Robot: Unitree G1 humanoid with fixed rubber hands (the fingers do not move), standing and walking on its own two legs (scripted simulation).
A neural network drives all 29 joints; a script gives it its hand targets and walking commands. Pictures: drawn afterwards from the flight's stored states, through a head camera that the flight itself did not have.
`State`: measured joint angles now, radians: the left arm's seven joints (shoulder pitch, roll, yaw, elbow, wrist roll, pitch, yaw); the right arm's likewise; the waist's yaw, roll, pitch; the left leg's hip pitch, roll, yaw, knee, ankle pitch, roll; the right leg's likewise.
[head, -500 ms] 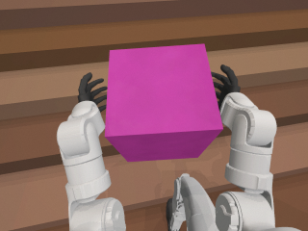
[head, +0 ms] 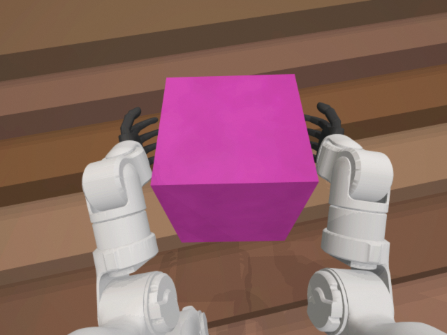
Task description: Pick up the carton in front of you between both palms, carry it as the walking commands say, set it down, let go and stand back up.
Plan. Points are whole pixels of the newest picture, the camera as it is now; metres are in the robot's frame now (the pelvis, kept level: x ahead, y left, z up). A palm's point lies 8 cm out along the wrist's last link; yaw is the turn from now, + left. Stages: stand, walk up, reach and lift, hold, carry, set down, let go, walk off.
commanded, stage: carry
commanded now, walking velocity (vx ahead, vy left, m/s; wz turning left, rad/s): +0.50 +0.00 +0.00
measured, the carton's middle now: (231, 167) +0.38 -0.03 +0.09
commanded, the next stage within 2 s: none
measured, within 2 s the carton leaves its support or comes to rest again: neither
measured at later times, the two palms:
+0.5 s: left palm (107, 5) +0.64 +0.17 +0.28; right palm out of the picture +0.69 -0.13 +0.28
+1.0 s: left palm out of the picture +1.01 +0.17 +0.42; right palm out of the picture +0.96 -0.14 +0.43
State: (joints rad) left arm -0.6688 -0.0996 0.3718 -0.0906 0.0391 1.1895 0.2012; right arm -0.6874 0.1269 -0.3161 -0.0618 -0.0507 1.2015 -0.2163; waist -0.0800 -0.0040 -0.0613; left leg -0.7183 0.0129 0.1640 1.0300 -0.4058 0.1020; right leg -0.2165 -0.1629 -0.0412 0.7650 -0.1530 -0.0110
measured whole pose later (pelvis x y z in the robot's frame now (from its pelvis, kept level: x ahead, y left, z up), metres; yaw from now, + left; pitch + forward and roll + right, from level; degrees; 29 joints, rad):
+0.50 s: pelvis +0.32 -0.03 +0.15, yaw +1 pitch +3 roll -4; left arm -0.64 -0.14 0.25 -0.06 0.02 1.16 0.26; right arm -0.60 0.12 -0.41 -0.10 -0.08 1.15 -0.19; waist 0.18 0.04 -0.02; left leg -0.49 -0.01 -0.11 1.55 -0.23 0.04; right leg -0.61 0.05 -0.18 0.91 -0.37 -0.11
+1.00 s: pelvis +0.64 +0.06 +0.30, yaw +0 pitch +4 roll +2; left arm -0.57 -0.15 0.42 -0.17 0.08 1.15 0.19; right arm -0.60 0.14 -0.27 -0.10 0.00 1.16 -0.25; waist -0.18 -0.03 0.00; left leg -0.40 -0.03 0.16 0.73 -0.40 0.07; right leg -0.71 0.06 0.05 1.75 -0.32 -0.09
